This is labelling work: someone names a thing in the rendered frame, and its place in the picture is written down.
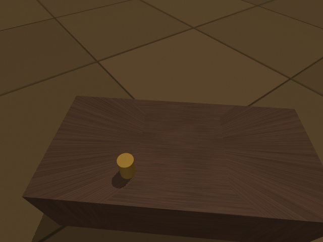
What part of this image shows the can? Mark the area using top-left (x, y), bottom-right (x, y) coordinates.
top-left (117, 153), bottom-right (136, 179)

